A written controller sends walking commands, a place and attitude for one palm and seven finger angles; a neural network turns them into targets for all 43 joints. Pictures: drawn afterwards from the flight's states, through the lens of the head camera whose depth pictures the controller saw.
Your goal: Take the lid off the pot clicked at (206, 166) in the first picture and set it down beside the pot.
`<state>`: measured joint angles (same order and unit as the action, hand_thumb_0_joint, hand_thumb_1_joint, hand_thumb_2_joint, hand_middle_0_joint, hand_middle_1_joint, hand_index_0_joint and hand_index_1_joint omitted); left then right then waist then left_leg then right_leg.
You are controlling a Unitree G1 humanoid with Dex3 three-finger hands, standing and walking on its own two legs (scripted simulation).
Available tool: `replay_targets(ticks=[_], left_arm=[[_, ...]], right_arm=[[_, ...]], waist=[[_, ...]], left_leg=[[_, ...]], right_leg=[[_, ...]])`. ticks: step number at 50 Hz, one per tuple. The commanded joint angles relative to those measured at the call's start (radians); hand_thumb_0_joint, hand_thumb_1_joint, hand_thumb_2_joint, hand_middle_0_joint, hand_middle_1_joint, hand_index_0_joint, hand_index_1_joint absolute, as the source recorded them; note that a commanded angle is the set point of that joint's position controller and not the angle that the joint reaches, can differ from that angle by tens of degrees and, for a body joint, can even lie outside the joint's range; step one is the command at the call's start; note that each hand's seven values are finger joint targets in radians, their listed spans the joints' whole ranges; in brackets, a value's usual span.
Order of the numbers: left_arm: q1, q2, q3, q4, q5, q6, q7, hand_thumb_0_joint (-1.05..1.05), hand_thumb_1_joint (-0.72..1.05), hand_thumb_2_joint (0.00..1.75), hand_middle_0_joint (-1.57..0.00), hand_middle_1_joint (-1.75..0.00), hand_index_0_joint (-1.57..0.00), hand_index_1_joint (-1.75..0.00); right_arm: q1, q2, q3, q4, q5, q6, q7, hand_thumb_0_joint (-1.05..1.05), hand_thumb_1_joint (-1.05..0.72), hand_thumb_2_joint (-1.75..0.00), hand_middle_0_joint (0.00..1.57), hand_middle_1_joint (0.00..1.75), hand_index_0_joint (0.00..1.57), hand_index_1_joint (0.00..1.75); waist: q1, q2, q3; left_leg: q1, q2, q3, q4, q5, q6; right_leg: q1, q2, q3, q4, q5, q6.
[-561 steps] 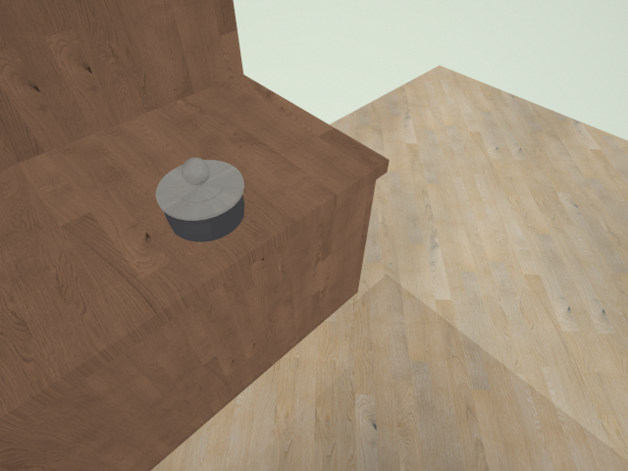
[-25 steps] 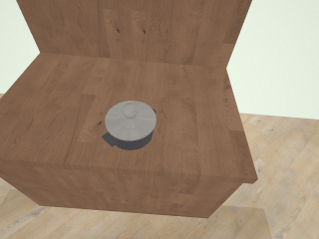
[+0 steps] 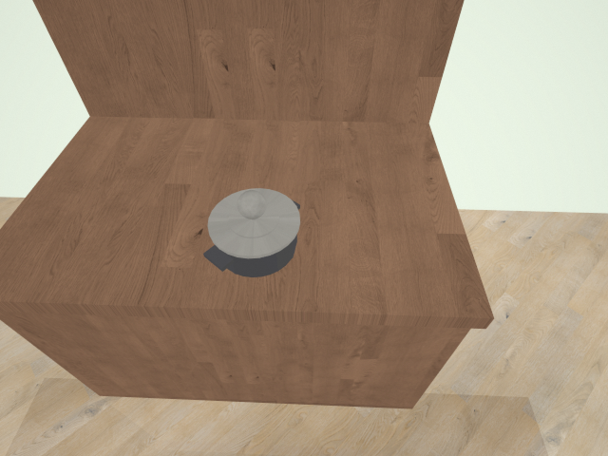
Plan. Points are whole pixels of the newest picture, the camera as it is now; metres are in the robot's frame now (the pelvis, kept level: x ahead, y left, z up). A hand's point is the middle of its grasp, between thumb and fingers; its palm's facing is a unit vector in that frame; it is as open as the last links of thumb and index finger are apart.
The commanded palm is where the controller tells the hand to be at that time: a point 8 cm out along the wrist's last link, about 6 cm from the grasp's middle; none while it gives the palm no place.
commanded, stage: come to a stop and stand still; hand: left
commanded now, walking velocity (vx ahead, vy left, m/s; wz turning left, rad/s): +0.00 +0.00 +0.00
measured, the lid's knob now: (252, 204) +0.53 +0.13 +0.00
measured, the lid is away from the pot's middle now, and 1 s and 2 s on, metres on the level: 0.00 0.00 0.00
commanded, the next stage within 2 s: look again from close up in 0.24 s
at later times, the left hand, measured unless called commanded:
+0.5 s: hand out of the picture -0.01 +0.14 -0.17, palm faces +0.00 -0.99 -0.16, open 7.4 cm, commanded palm none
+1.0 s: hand out of the picture -0.01 +0.14 -0.17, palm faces +0.01 -0.99 -0.16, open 7.4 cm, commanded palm none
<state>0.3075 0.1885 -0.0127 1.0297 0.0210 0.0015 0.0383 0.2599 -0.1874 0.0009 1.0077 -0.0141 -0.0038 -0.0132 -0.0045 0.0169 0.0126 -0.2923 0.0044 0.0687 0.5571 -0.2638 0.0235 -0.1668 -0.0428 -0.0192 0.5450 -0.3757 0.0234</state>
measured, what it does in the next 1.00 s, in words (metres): stands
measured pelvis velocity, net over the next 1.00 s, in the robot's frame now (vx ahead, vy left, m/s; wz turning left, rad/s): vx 0.00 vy -0.02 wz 0.01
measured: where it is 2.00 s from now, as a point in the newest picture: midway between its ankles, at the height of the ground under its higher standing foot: outside the picture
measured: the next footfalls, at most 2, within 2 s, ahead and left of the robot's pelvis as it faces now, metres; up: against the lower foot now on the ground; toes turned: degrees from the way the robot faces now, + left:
none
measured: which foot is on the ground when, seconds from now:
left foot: down 0.00-1.00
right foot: down 0.00-1.00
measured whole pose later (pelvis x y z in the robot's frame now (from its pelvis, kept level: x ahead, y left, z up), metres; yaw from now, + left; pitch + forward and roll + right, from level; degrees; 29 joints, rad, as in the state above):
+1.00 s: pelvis +0.00 -0.02 +0.01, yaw +0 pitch +0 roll +0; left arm 0.32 0.16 -0.02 1.07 0.02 -0.01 0.04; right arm 0.26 -0.14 0.01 1.12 0.00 -0.02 -0.03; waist 0.01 -0.04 0.05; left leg -0.24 0.02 0.05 0.46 -0.21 0.00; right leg -0.11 -0.02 -0.04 0.44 -0.33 0.00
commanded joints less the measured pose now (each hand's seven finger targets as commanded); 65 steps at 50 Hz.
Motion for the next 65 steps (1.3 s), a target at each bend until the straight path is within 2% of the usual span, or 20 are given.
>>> replay_targets(ticks=[1, 4, 7, 13, 15, 22, 30, 37, 40, 55, 56, 57, 58, 59, 60, 61, 62, 63, 64, 65], left_arm=[[0.063, 0.099, 0.01, -0.043, -0.003, -0.02, 0.001, 0.0, 0.9, 0.9, -0.2, -0.3, -0.2, -0.3], [0.069, 0.104, 0.009, -0.04, -0.005, -0.024, 0.001, 0.0, 0.9, 0.9, -0.2, -0.3, -0.2, -0.3], [0.079, 0.096, 0.007, -0.036, -0.006, -0.026, 0.004, 0.0, 0.9, 0.9, -0.2, -0.3, -0.2, -0.3], [0.087, 0.085, 0.005, -0.017, -0.006, -0.024, 0.004, 0.0, 0.9, 0.9, -0.2, -0.3, -0.2, -0.3], [0.096, 0.081, 0.005, -0.015, -0.006, -0.025, 0.003, 0.0, 0.9, 0.9, -0.2, -0.3, -0.2, -0.3], [0.109, 0.067, 0.004, -0.003, -0.007, -0.032, 0.005, 0.0, 0.9, 0.9, -0.2, -0.3, -0.2, -0.3], [0.11, 0.061, 0.003, 0.008, -0.008, -0.03, 0.004, 0.0, 0.9, 0.9, -0.2, -0.3, -0.2, -0.3], [0.11, 0.058, 0.003, 0.012, -0.008, -0.032, 0.004, 0.0, 0.9, 0.9, -0.2, -0.3, -0.2, -0.3], [0.11, 0.058, 0.002, 0.012, -0.009, -0.03, 0.003, 0.0, 0.9, 0.9, -0.2, -0.3, -0.2, -0.3], [0.119, 0.051, 0.001, 0.019, -0.009, -0.032, 0.003, 0.0, 0.9, 0.9, -0.2, -0.3, -0.2, -0.3], [0.129, 0.072, 0.015, 0.051, 0.011, -0.051, 0.038, 0.0, 0.9, 0.9, -0.2, -0.3, -0.2, -0.3], [-0.507, 0.175, -0.052, -1.262, -0.126, -0.2, 0.037, 0.0, 0.9, 0.9, -0.24, -0.35, -0.24, -0.35], [-0.132, 0.161, -0.006, -1.055, -0.05, -0.127, 0.09, 0.0, 0.9, 0.9, -0.29, -0.4, -0.29, -0.4], [0.101, 0.026, -0.063, -0.928, -0.06, -0.007, 0.123, 0.0, 0.9, 0.9, -0.33, -0.44, -0.33, -0.44], [0.118, -0.095, -0.151, -0.83, -0.064, 0.028, 0.109, 0.0, 0.9, 0.9, -0.38, -0.49, -0.38, -0.49], [0.104, -0.119, -0.186, -0.746, -0.037, 0.028, 0.097, 0.0, 0.9, 0.9, -0.42, -0.54, -0.42, -0.54], [0.153, -0.116, -0.149, -0.594, -0.014, 0.029, 0.086, 0.0, 0.9, 0.9, -0.46, -0.59, -0.46, -0.59], [0.177, -0.093, -0.117, -0.551, -0.005, 0.018, 0.072, 0.0, 0.9, 0.9, -0.51, -0.64, -0.51, -0.64], [0.259, -0.047, -0.051, -0.539, -0.003, 0.0, 0.066, 0.0, 0.9, 0.9, -0.55, -0.68, -0.55, -0.68], [0.298, 0.007, 0.001, -0.62, -0.004, -0.016, 0.059, 0.0, 0.9, 0.9, -0.6, -0.73, -0.6, -0.73]], right_arm=[[0.028, -0.09, -0.018, -0.045, 0.003, -0.021, -0.001, 0.0, -0.9, -0.9, 0.2, 0.3, 0.2, 0.3], [0.036, -0.082, -0.014, -0.032, 0.006, -0.026, -0.003, 0.0, -0.9, -0.9, 0.2, 0.3, 0.2, 0.3], [0.04, -0.081, -0.013, -0.015, 0.007, -0.028, -0.006, 0.0, -0.9, -0.9, 0.2, 0.3, 0.2, 0.3], [0.049, -0.068, -0.01, 0.011, 0.009, -0.028, -0.009, 0.0, -0.9, -0.9, 0.2, 0.3, 0.2, 0.3], [0.045, -0.065, -0.01, 0.018, 0.01, -0.028, -0.01, 0.0, -0.9, -0.9, 0.2, 0.3, 0.2, 0.3], [0.052, -0.054, -0.01, 0.043, 0.012, -0.033, -0.014, 0.0, -0.9, -0.9, 0.2, 0.3, 0.2, 0.3], [0.05, -0.051, -0.009, 0.059, 0.013, -0.03, -0.016, 0.0, -0.9, -0.9, 0.2, 0.3, 0.2, 0.3], [0.056, -0.047, -0.009, 0.069, 0.013, -0.032, -0.017, 0.0, -0.9, -0.9, 0.2, 0.3, 0.2, 0.3], [0.051, -0.048, -0.007, 0.071, 0.014, -0.031, -0.017, 0.0, -0.9, -0.9, 0.2, 0.3, 0.2, 0.3], [0.065, -0.041, -0.008, 0.083, 0.015, -0.03, -0.016, 0.0, -0.9, -0.9, 0.2, 0.3, 0.2, 0.3], [-0.022, -0.085, -0.012, 0.02, 0.01, -0.033, -0.008, 0.0, -0.9, -0.9, 0.2, 0.3, 0.2, 0.3], [-0.013, -0.189, -0.025, -0.306, 0.08, -0.203, -0.009, 0.0, -0.9, -0.9, 0.2, 0.3, 0.2, 0.3], [-0.08, -0.148, 0.0, -0.262, 0.08, -0.271, -0.058, 0.0, -0.9, -0.9, 0.2, 0.3, 0.2, 0.3], [-0.092, -0.125, -0.015, -0.258, 0.101, -0.283, -0.053, 0.0, -0.9, -0.9, 0.2, 0.3, 0.2, 0.3], [-0.087, -0.13, -0.007, -0.248, 0.094, -0.292, -0.05, 0.0, -0.9, -0.9, 0.2, 0.3, 0.2, 0.3], [-0.097, -0.143, -0.006, -0.262, 0.074, -0.294, -0.041, 0.0, -0.9, -0.9, 0.2, 0.3, 0.2, 0.3], [-0.09, -0.16, -0.025, -0.273, 0.057, -0.277, -0.033, 0.0, -0.9, -0.9, 0.2, 0.3, 0.2, 0.3], [-0.086, -0.168, -0.04, -0.299, 0.052, -0.257, -0.022, 0.0, -0.9, -0.9, 0.2, 0.3, 0.2, 0.3], [-0.101, -0.171, -0.051, -0.33, 0.049, -0.246, -0.014, 0.0, -0.9, -0.9, 0.2, 0.3, 0.2, 0.3], [-0.104, -0.173, -0.057, -0.37, 0.039, -0.236, -0.009, 0.0, -0.9, -0.9, 0.2, 0.3, 0.2, 0.3]], waist=[[0.01, -0.037, 0.051], [0.011, -0.056, 0.031], [0.009, -0.031, 0.014], [0.009, -0.008, 0.043], [0.014, -0.028, 0.053], [0.013, -0.028, 0.015], [0.013, -0.035, 0.052], [0.013, -0.031, 0.028], [0.015, -0.02, 0.056], [0.014, -0.025, 0.056], [0.02, 0.08, 0.063], [0.012, 0.253, -0.388], [0.03, 0.316, -0.41], [0.017, 0.211, -0.285], [-0.006, 0.077, -0.119], [-0.029, -0.05, 0.018], [-0.021, -0.15, 0.067], [-0.007, -0.202, 0.076], [0.03, -0.194, 0.043], [0.05, -0.178, -0.019]], left_leg=[[0.052, 0.085, -0.115, -0.133, 0.053, 0.016], [0.077, 0.088, -0.106, -0.126, 0.127, 0.017], [0.099, 0.092, -0.102, -0.118, 0.181, 0.014], [0.094, 0.095, -0.101, -0.136, 0.156, 0.013], [0.089, 0.096, -0.098, -0.134, 0.152, 0.013], [0.125, 0.1, -0.093, -0.123, 0.23, 0.012], [0.116, 0.103, -0.093, -0.134, 0.215, 0.011], [0.133, 0.105, -0.095, -0.139, 0.244, 0.012], [0.118, 0.103, -0.098, -0.146, 0.226, 0.012], [0.118, 0.101, -0.1, -0.154, 0.204, 0.013], [0.082, 0.1, -0.075, 0.034, 0.339, -0.018], [0.323, 0.01, -0.11, -0.131, 0.336, -0.028], [0.378, 0.044, -0.092, -0.135, 0.389, -0.019], [0.295, 0.042, -0.098, -0.142, 0.321, -0.03], [0.226, 0.024, -0.09, -0.144, 0.26, -0.013], [0.171, 0.019, -0.098, -0.144, 0.196, 0.0], [0.113, 0.016, -0.102, -0.137, 0.161, 0.008], [0.076, 0.015, -0.109, -0.138, 0.134, 0.008], [0.077, 0.017, -0.092, -0.137, 0.135, 0.001], [0.089, 0.012, -0.079, -0.138, 0.146, -0.006]], right_leg=[[-0.12, -0.05, 0.073, -0.136, 0.068, -0.065], [-0.095, -0.055, 0.07, -0.134, 0.158, -0.063], [-0.083, -0.06, 0.077, -0.128, 0.218, -0.062], [-0.085, -0.057, 0.077, -0.149, 0.197, -0.062], [-0.084, -0.061, 0.076, -0.157, 0.207, -0.062], [-0.052, -0.069, 0.077, -0.156, 0.308, -0.063], [-0.056, -0.067, 0.072, -0.173, 0.3, -0.062], [-0.036, -0.07, 0.067, -0.176, 0.322, -0.062], [-0.044, -0.069, 0.066, -0.185, 0.297, -0.062], [-0.036, -0.071, 0.064, -0.199, 0.29, -0.064], [-0.068, -0.105, 0.121, -0.201, 0.573, -0.048], [0.056, -0.029, 0.019, -0.105, 0.482, -0.06], [-0.001, 0.007, 0.007, -0.068, 0.345, -0.08], [-0.036, 0.009, -0.051, -0.09, 0.277, -0.057], [-0.049, 0.021, -0.074, -0.129, 0.292, -0.049], [-0.116, 0.03, -0.085, -0.141, 0.264, -0.037], [-0.17, 0.04, -0.097, -0.148, 0.227, -0.032], [-0.188, 0.04, -0.095, -0.141, 0.189, -0.031], [-0.158, 0.033, -0.091, -0.139, 0.181, -0.037], [-0.126, 0.033, -0.083, -0.134, 0.184, -0.039]])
